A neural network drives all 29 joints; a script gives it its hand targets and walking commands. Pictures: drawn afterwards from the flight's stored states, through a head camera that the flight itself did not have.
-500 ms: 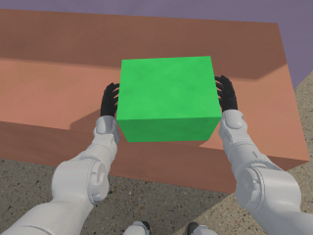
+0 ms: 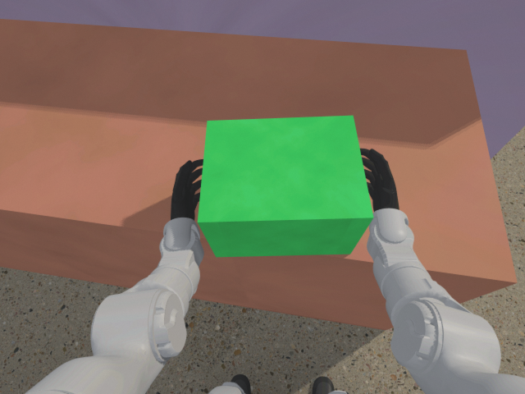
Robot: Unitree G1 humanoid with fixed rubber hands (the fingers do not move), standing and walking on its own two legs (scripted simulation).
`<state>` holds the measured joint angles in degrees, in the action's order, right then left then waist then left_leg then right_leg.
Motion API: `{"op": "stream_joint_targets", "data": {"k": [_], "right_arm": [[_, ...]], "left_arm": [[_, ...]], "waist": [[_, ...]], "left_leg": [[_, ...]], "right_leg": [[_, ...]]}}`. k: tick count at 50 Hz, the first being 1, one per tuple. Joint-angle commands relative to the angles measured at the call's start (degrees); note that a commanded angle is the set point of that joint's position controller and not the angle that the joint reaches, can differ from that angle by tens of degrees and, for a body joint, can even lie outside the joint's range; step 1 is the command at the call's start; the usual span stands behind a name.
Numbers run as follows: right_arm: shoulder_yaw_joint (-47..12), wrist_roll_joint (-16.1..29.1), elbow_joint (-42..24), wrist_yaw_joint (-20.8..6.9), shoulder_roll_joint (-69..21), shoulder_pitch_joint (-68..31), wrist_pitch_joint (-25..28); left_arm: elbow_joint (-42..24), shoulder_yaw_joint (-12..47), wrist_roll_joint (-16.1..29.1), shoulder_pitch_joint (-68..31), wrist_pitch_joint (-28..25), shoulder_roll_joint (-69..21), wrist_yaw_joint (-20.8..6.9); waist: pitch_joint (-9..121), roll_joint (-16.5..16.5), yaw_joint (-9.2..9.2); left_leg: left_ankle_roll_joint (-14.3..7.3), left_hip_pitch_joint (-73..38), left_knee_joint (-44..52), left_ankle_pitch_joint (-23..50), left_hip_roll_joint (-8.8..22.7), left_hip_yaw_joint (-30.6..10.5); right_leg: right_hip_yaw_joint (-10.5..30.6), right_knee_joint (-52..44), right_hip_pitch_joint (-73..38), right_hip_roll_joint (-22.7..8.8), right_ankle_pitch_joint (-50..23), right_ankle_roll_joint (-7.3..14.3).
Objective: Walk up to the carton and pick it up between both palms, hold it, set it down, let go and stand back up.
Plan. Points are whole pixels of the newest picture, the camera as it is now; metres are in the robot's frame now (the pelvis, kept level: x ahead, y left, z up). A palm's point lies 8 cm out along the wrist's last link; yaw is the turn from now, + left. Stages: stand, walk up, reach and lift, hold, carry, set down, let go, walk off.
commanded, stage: reach and lift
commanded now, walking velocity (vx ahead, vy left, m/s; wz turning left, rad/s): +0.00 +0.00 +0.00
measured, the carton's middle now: (281, 189) +0.42 +0.02 +0.00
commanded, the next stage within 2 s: none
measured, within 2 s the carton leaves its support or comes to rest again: leaves its support in 1.68 s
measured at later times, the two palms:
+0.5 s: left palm (185, 210) +0.38 +0.18 -0.01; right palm (382, 199) +0.40 -0.15 +0.00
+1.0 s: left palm (185, 211) +0.38 +0.18 -0.01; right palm (383, 200) +0.40 -0.15 +0.01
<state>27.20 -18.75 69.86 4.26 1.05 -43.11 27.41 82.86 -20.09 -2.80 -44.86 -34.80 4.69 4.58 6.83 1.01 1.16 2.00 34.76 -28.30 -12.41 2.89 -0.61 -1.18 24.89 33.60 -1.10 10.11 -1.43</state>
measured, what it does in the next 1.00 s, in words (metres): stands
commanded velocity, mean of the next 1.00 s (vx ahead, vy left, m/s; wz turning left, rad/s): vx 0.00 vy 0.00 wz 0.00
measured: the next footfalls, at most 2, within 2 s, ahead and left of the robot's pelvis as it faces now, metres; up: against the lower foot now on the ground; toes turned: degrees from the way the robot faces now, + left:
none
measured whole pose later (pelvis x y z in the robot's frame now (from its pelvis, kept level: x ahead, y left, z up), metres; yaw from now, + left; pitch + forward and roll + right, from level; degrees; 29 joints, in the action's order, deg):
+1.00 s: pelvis +0.00 +0.00 +0.00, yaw +1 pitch +22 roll -2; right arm 26.9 -20.8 73.8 6.7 2.2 -42.1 35.0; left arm 81.9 -20.3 -5.1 -44.0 -37.8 4.1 5.3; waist 9.8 -0.6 0.3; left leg 2.2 37.3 -25.3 -10.1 3.0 -1.9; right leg -2.6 20.1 34.7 -0.9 7.2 -1.3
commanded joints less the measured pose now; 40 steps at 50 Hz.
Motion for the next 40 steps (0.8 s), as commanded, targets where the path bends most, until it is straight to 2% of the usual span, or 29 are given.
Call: {"op": "stream_joint_targets", "data": {"k": [1, 5, 10, 12, 14, 16, 17, 25, 36, 40], "right_arm": [[-15.17, -7.89, 1.2, -9.06, -33.71, -25.68, 1.16], [-15.04, -8.39, 1.95, -8.62, -33.99, -24.15, 1.53], [-15.1, -9.09, 1.2, -8.52, -34.68, -24.32, 1.46], [-14.79, -8.76, 2.23, -8.53, -34.6, -23.5, 1.08], [-15.27, -8.99, 1.25, -8.5, -34.96, -23.53, 1.2], [-15.08, -9.33, 2.01, -8.26, -34.64, -23.11, 1.55], [-15.15, -9.13, 1.45, -8.24, -35.14, -23.56, 1.77], [-14.97, -10.09, 1.83, -7.96, -34.77, -23.95, 2.52], [-16.0, -10.55, 2.69, -7.38, -34.78, -25.31, 6.6], [-17.07, -10.48, 2.97, -6.86, -34.85, -26.15, 9.2]], "left_arm": [[-4.84, 11.42, -9.26, -32.21, -0.38, -27.48, -8.75], [-5.74, 11.23, -9.81, -31.65, -0.39, -27.41, -8.71], [-5.73, 10.95, -10.16, -32.15, -0.41, -27.58, -8.71], [-5.51, 10.76, -10.28, -31.9, -0.04, -27.35, -8.75], [-5.58, 10.76, -10.06, -31.53, 0.0, -27.69, -8.73], [-6.37, 11.28, -10.19, -32.03, -0.21, -27.82, -8.6], [-6.39, 11.08, -10.33, -32.18, -0.24, -28.02, -8.55], [-6.37, 10.57, -10.77, -32.78, -0.35, -28.52, -8.52], [-6.35, 11.03, -11.21, -33.24, -2.56, -30.21, -8.05], [-6.38, 11.34, -11.19, -33.59, -4.04, -31.04, -8.06]], "waist": [[31.24, 0.37, -0.87], [32.24, 0.15, -1.28], [31.45, -0.32, -1.18], [30.71, 0.17, -1.21], [31.47, -0.7, -1.3], [32.83, -0.21, -1.78], [32.99, 0.48, -1.44], [32.4, -0.42, -1.52], [35.01, 0.17, -1.51], [36.57, -0.69, -1.65]], "left_leg": [[2.1, -9.8, 1.25, 20.53, -2.7, 6.58], [2.11, -9.56, 1.23, 21.71, -2.77, 6.56], [1.56, -7.39, 2.5, 18.75, -3.03, 6.52], [1.75, -7.22, 2.69, 19.04, -2.96, 6.51], [1.51, -7.76, 2.99, 18.86, -2.88, 6.37], [1.94, -7.94, 2.8, 19.77, -2.92, 6.35], [1.82, -8.61, 2.52, 20.13, -2.85, 6.5], [1.58, -7.07, 3.4, 18.55, -3.01, 6.48], [2.18, -8.67, 3.24, 21.63, -3.04, 6.32], [2.32, -8.5, 2.7, 23.89, -3.27, 6.25]], "right_leg": [[-2.89, 1.57, -23.02, 2.24, -21.84, 1.17], [-2.83, 1.66, -24.67, 2.17, -24.67, 1.02], [-2.71, 1.39, -25.41, 1.95, -23.7, 0.73], [-2.6, 1.44, -26.09, 1.84, -24.29, 0.92], [-2.81, 1.01, -25.74, 2.04, -23.8, 0.84], [-2.94, 1.17, -25.52, 1.94, -24.8, 0.95], [-2.75, 1.12, -25.16, 1.96, -24.78, 0.86], [-3.13, 0.87, -26.15, 2.08, -24.51, 0.83], [-4.08, 0.65, -26.18, 2.58, -28.63, 0.48], [-4.42, 1.16, -26.24, 2.75, -32.66, 0.22]]}}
